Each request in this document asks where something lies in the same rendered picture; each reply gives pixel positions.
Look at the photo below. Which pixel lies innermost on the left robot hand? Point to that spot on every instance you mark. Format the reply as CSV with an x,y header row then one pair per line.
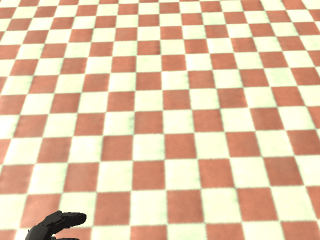
x,y
54,223

